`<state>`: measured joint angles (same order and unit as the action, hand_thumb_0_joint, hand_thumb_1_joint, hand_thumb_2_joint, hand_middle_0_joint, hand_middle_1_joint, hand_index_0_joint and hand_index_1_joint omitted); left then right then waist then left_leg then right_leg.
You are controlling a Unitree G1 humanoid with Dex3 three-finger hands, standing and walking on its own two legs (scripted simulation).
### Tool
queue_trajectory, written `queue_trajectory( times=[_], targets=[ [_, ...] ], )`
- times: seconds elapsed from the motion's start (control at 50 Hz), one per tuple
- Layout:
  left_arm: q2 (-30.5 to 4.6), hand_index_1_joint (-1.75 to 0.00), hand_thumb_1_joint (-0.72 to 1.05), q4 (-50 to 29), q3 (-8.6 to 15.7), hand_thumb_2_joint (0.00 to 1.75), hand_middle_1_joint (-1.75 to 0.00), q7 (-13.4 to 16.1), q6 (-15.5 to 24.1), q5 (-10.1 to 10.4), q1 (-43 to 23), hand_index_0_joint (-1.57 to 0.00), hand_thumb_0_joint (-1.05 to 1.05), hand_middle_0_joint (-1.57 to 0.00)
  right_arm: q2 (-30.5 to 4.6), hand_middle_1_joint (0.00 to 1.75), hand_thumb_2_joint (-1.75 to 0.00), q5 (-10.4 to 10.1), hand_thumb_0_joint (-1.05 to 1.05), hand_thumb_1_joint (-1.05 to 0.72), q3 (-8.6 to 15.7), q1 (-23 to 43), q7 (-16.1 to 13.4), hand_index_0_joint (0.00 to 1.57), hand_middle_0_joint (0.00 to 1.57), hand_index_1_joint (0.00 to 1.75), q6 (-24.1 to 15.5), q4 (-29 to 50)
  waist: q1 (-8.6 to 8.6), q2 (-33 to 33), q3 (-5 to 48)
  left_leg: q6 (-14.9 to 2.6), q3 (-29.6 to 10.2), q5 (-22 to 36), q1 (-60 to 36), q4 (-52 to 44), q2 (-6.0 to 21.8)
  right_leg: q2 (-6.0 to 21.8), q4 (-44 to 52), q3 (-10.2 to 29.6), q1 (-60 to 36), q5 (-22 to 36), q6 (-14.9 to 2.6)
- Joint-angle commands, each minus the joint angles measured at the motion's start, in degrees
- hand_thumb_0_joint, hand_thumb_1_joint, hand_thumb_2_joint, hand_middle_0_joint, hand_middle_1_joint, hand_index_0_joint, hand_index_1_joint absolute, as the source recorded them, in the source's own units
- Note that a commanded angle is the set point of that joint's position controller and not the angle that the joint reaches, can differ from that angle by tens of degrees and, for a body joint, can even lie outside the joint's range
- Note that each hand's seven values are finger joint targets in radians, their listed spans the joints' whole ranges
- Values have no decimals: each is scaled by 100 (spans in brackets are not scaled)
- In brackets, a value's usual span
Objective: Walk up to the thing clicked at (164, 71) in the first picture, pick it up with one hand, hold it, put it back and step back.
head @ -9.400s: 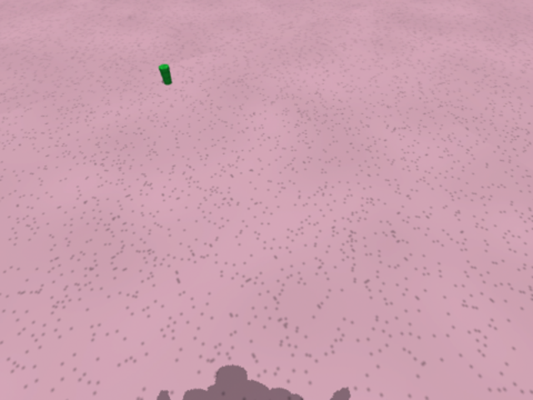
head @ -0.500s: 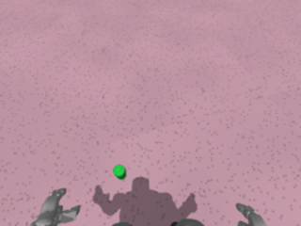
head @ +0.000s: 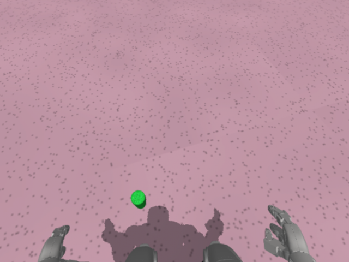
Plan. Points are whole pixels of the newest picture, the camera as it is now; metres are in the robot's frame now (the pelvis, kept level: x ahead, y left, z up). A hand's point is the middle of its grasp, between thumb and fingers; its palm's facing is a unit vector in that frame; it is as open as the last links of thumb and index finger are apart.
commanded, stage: go down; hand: left
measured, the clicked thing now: (139, 200) +0.41 +0.19 -0.66
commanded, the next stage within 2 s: none
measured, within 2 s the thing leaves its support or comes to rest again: neither
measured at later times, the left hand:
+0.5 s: hand (76, 247) +0.17 +0.28 -0.17, palm faces +0.05 -0.93 -0.36, open 16.4 cm
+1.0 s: hand (76, 213) +0.27 +0.34 -0.27, palm faces +0.08 -0.97 -0.24, open 16.7 cm
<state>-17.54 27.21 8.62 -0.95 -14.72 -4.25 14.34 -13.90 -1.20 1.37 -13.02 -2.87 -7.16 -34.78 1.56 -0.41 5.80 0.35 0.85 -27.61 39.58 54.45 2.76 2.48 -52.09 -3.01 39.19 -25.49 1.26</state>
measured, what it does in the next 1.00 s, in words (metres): lowers itself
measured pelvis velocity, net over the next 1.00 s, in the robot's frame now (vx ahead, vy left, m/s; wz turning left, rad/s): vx -0.07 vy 0.00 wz -0.03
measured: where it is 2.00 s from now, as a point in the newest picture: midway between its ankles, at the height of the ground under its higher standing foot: outside the picture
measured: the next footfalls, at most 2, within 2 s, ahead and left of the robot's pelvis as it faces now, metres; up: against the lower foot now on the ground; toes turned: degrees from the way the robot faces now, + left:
none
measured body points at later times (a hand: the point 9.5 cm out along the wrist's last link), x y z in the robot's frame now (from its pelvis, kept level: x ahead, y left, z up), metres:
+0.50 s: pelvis -0.02 +0.00 -0.06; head +0.08 +0.02 +0.38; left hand +0.16 +0.32 -0.15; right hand +0.15 -0.26 -0.14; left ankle -0.01 +0.12 -0.69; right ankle +0.00 -0.14 -0.69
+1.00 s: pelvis -0.07 +0.00 -0.22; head +0.12 +0.03 +0.19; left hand +0.27 +0.39 -0.25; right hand +0.07 -0.28 -0.33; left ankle -0.01 +0.12 -0.69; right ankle +0.00 -0.14 -0.69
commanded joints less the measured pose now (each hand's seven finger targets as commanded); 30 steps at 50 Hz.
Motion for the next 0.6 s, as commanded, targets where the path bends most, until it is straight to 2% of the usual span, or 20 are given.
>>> queue_trajectory(
  times=[0.0, 0.02, 0.04, 0.06, 0.1, 0.12, 0.14, 0.16, 0.2, 0.22, 0.26, 0.3, 0.36, 0.4, 0.42, 0.46, 0.5, 0.52, 0.56, 0.58],
  targets=[
    [-1008, -33, -47, -1069, 441, 35, -32, 75, -19, -12, 411, -7, 0, -7, -850, 30, -87, 44, 0, -80, 315, -82, -153, 20, 20, 30, -365, 735, 41, -375, 1096, 19, -227, 2071, -556, -522, -117, -263, 266, -87, -386, 1473, -214],
    [-1045, -25, -48, -1661, 382, 27, -24, 75, -27, 9, 205, -6, 0, -8, -834, 30, -87, 36, 0, -79, 311, 20, -181, 20, 20, 30, -395, 930, 26, -442, 1262, 4, -215, 2124, -544, -434, -138, -239, 240, -70, -374, 1555, -213],
    [-1017, -21, -46, -1418, 407, 23, -19, 83, -90, 17, 385, -6, 0, -8, -847, 30, -87, 41, 0, -77, 305, -19, -190, 20, 20, 30, -405, 882, 66, -393, 1078, -2, -217, 1986, -411, -400, -140, -255, 204, -66, -260, 1447, -202],
    [-1015, -29, -47, -1599, 420, 31, -27, 74, -118, 34, 334, -7, 0, -7, -832, 30, -87, 49, 0, -81, 293, 25, -202, 20, 20, 30, -433, 972, 81, -373, 1137, 2, -266, 2012, -362, -360, -111, -261, 132, -92, -211, 1441, -212],
    [-1040, -24, -47, -1511, 478, 26, -23, 90, -191, 50, 580, -6, 0, -8, -813, 30, -87, 58, 0, -79, 283, -72, -229, 20, 20, 30, -440, 874, 91, -366, 1129, -8, -270, 1848, -239, -289, -121, -263, 81, -85, -127, 1314, -209],
    [-1065, -32, -46, -2026, 477, 34, -31, 93, -165, 64, 449, -6, 0, -7, -785, 30, -87, 54, 0, -81, 276, 31, -247, 20, 20, 30, -472, 1101, 20, -415, 1273, -21, -248, 1861, -228, -222, -144, -241, 71, -78, -192, 1373, -207],
    [-1033, -24, -44, -1803, 473, 26, -23, 99, -201, 69, 689, -6, 0, -7, -781, 30, -87, 60, 0, -78, 272, -57, -261, 20, 20, 30, -464, 988, 43, -368, 1252, -28, -225, 1843, -172, -172, -159, -239, 45, -56, -186, 1364, -203],
    [-1068, -32, -46, -2013, 493, 33, -31, 91, -206, 85, 604, -6, 0, -7, -771, 30, -87, 55, 0, -81, 261, 33, -278, 20, 20, 30, -493, 1125, 57, -387, 1327, -34, -246, 1876, -145, -125, -151, -250, 3, -71, -134, 1400, -206],
    [-1071, -25, -46, -1922, 515, 27, -25, 85, -242, 91, 732, -6, 0, -7, -790, 30, -87, 71, 0, -80, 269, -53, -292, 20, 20, 30, -511, 1025, 77, -445, 1206, -16, -273, 1765, -88, -117, -130, -272, -88, -84, 22, 1247, -211],
    [-1108, -20, -45, -2227, 516, 23, -19, 90, -192, 103, 542, -5, 0, -7, -755, 30, -87, 74, 0, -80, 258, 33, -314, 20, 20, 30, -538, 1168, 82, -490, 1329, -28, -265, 1729, -63, -38, -145, -263, -96, -74, 51, 1272, -196],
    [-1096, -34, -44, -1989, 544, 37, -34, 111, -164, 93, 466, -6, 0, -6, -753, 30, -87, 88, 0, -81, 242, -19, -342, 20, 20, 30, -563, 1087, 159, -313, 1157, -66, -241, 1454, 181, 50, -157, -258, -113, -56, 170, 1117, -191],
    [-1293, -26, -43, -1845, 724, 30, -25, 118, -15, 101, 129, -5, 0, -6, -747, 30, -88, 101, 0, -81, 220, -25, -360, 20, 20, 30, -617, 1013, 172, -320, 1158, -83, -234, 1317, 402, 219, -157, -239, -237, -29, 333, 1019, -196],
    [-1391, -31, -46, -1246, 878, 34, -30, -9, 380, 142, -456, -5, 0, -5, -824, 30, -88, 125, 0, -84, 250, -64, -335, 20, 20, 30, -708, 846, 246, -315, 997, -81, -251, 1038, 856, 552, -134, -246, -638, -3, 928, 741, -209],
    [-1535, -21, -45, -1077, 991, 26, -20, -153, 825, 195, -1063, -4, 0, -5, -833, 30, -88, 148, 0, -84, 274, -18, -297, 20, 20, 30, -794, 799, 244, -311, 1098, -117, -181, 705, 1250, 903, -176, -210, -871, 79, 1225, 532, -199],
    [-1630, -29, -47, -762, 1114, 34, -28, -246, 1046, 249, -1165, -6, 0, -6, -865, 30, -89, 139, 0, -88, 292, 14, -275, 20, 20, 30, -840, 780, 238, -216, 1205, -139, -171, 599, 1468, 1079, -184, -194, -1015, 109, 1351, 471, -194],
    [-1963, -22, -49, -653, 1280, 25, -23, -469, 1547, 251, -1493, -7, 0, -7, -922, 30, -89, 132, 0, -89, 299, 41, -204, 20, 20, 30, -919, 732, 127, -463, 1682, -127, -153, 642, 1673, 1385, -208, -163, -1446, 181, 1622, 496, -233],
    [-2036, -22, -54, -360, 1340, 20, -23, -711, 1984, 266, -1643, -9, 0, -9, -1006, 30, -89, 126, 0, -90, 327, 37, -156, 20, 20, 30, -938, 683, 98, -612, 2057, -102, -216, 742, 1787, 1616, -198, -168, -1857, 180, 1987, 539, -263],
    [-2207, -19, -57, -418, 1499, 16, -20, -789, 2191, 305, -1835, -10, 0, -9, -1072, 30, -89, 126, 0, -91, 378, -5, -131, 20, 20, 30, -916, 637, 5, -718, 2267, -84, -224, 779, 1823, 1734, -203, -141, -2032, 184, 2102, 536, -281],
    [-2224, -17, -61, 411, 1667, 13, -18, -976, 2457, 397, -1751, -10, 0, -9, -1112, 30, -89, 120, 0, -90, 334, 41, -80, 20, 20, 30, -835, 585, -8, -586, 2373, -84, -275, 800, 2166, 2040, -195, -152, -2351, 159, 2445, 503, -296],
    [-2420, -9, -53, 459, 1873, 9, -10, -1059, 2603, 464, -1845, -6, 0, -7, -1185, 30, -89, 115, 0, -89, 360, 20, -56, 20, 20, 30, -786, 582, -106, -547, 2508, -94, -278, 911, 2379, 2196, -204, -138, -2500, 148, 2518, 566, -307]
  ],
)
